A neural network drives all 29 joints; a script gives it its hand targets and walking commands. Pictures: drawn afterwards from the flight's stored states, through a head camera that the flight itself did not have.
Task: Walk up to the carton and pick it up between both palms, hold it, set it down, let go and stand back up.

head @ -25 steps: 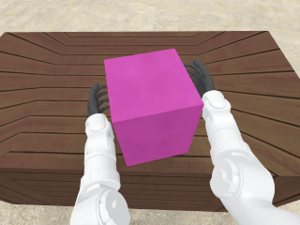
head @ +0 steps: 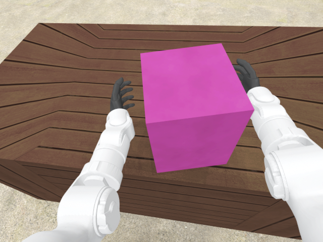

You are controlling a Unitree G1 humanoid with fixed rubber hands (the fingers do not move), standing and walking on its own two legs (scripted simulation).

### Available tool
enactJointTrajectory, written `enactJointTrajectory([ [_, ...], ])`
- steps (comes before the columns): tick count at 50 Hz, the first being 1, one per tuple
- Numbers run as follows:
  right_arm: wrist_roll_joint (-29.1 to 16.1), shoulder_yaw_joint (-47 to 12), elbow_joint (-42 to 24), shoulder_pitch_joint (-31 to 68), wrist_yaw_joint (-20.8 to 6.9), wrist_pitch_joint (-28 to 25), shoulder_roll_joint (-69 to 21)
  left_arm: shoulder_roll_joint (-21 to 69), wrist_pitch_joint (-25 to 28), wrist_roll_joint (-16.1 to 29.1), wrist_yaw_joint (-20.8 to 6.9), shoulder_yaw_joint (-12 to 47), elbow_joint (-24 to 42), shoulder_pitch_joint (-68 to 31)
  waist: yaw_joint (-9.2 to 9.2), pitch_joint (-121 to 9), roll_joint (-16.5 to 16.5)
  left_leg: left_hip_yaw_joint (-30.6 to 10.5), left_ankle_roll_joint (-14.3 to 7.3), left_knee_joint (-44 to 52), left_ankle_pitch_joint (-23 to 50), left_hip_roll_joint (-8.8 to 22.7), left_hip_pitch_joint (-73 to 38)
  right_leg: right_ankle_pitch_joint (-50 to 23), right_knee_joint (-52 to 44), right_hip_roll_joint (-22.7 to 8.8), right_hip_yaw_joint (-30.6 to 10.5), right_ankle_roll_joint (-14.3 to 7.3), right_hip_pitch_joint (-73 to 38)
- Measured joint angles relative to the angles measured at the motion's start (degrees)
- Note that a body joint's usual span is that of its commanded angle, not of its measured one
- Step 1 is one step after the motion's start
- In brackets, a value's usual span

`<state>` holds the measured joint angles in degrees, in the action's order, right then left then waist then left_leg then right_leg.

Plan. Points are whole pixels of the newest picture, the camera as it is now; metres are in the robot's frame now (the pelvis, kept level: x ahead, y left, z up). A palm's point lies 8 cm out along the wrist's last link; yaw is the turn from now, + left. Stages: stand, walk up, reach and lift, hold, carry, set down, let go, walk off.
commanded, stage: set down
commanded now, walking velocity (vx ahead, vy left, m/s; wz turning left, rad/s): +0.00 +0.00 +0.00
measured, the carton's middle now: (186, 113) +0.45 +0.07 +0.04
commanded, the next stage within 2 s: none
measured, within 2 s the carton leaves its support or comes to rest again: neither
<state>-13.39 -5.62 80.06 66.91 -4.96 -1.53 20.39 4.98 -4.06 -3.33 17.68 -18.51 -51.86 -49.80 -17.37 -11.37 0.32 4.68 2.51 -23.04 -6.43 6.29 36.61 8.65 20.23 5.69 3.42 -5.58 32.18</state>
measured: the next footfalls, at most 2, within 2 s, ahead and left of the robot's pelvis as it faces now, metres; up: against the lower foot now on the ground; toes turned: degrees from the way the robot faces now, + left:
none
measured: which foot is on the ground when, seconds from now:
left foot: down 0.00-1.00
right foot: down 0.00-1.00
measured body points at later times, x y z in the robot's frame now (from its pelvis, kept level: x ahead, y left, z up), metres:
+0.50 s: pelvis -0.01 +0.00 +0.00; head +0.07 -0.02 +0.44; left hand +0.39 +0.25 +0.15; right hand +0.54 -0.12 +0.17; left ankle +0.02 +0.15 -0.74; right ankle -0.01 -0.06 -0.74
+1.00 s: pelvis +0.01 +0.01 +0.01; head +0.07 -0.01 +0.45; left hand +0.37 +0.28 +0.16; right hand +0.54 -0.14 +0.19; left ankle +0.02 +0.15 -0.74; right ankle -0.01 -0.06 -0.74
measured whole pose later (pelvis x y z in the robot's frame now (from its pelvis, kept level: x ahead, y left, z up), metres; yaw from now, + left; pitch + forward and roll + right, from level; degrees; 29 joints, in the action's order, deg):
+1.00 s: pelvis +0.01 +0.01 +0.01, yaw +3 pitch +12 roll -1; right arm -28.3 -12.7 66.3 68.2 -12.9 13.7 36.8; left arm -0.6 -37.6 2.8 16.1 -15.2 -12.5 -40.8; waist -12.6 -5.2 2.5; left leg 0.9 2.6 -19.4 -6.0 4.0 25.2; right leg 8.8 16.3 5.3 1.4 -4.5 19.4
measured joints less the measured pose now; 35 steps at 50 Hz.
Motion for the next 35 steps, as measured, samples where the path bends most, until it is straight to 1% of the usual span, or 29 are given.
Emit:
enactJointTrajectory([
  [4,-2.67,-1.91,2.38,1.73,-1.80,-0.92,3.56,-0.74,-0.31,2.23,-0.37,2.03,2.00,1.03,-0.03,-0.30,0.69,-0.91,-0.31,-1.19,-0.62,-0.65,0.58,0.48,0.42,-0.57,0.65,0.60,-0.17],
  [7,-5.48,-2.71,3.93,3.14,-3.69,-1.04,7.30,-1.45,-2.44,4.31,-0.30,4.17,5.85,1.85,-0.36,0.13,0.73,-1.28,-0.66,-1.76,-0.84,-0.90,0.68,0.46,0.39,-0.75,0.82,0.85,-0.49],
  [12,-8.21,-2.65,4.45,4.77,-7.35,1.13,13.08,-3.58,-8.32,6.78,0.15,7.42,12.95,2.46,-0.33,0.69,0.30,-1.74,-0.86,-2.03,-0.59,-1.04,1.15,0.04,0.15,-0.79,1.09,1.05,-0.39],
  [16,-9.33,-2.85,1.48,4.64,-9.45,4.12,15.13,-5.10,-14.22,8.37,0.21,8.95,19.50,3.39,0.31,0.85,0.27,-1.96,-0.67,-1.63,-0.14,-0.93,0.97,-0.44,-0.34,-0.59,1.15,0.86,-0.63],
  [18,-9.28,-3.11,-0.01,4.58,-9.97,5.78,15.16,-5.36,-16.91,8.52,0.18,8.98,21.17,3.24,0.53,0.84,0.48,-1.97,-0.55,-1.38,0.05,-0.87,0.67,-0.51,-0.33,-0.52,1.10,0.74,-0.78],
  [22,-9.43,-3.66,-4.20,4.19,-9.88,8.97,14.18,-5.24,-21.41,9.17,0.35,8.47,23.67,2.53,0.69,0.48,1.34,-1.90,-0.30,-0.65,0.47,-0.88,-0.25,-0.44,-0.12,-0.47,0.91,0.51,-1.21],
  [26,-9.77,-5.18,-7.65,4.68,-8.46,12.01,12.96,-5.12,-24.04,9.22,0.27,6.94,23.21,0.47,0.66,0.49,2.40,-1.89,-0.03,0.02,0.64,-0.90,-1.82,-0.20,0.02,-0.41,0.72,0.31,-2.37],
  [30,-9.86,-6.15,-7.89,6.11,-7.17,14.65,12.26,-5.55,-25.74,9.26,0.11,5.34,20.46,-2.48,0.96,1.45,2.37,-2.13,0.35,0.88,0.73,-0.98,-4.18,0.28,0.01,-0.34,0.69,0.03,-4.41],
  [35,-10.98,-6.96,-8.14,7.51,-6.09,16.24,12.45,-6.90,-27.01,8.96,-0.19,3.60,20.45,-3.74,1.99,3.02,1.13,-2.52,0.93,1.89,0.50,-0.92,-7.21,0.62,-0.81,-0.01,0.44,-0.34,-7.39],
])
